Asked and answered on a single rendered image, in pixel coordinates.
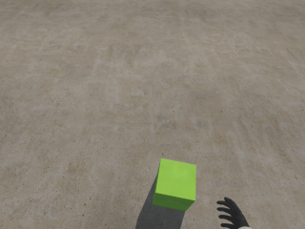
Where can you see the carton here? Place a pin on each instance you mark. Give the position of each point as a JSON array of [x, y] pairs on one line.
[[175, 185]]

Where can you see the robot right hand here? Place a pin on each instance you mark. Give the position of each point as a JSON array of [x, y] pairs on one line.
[[236, 216]]

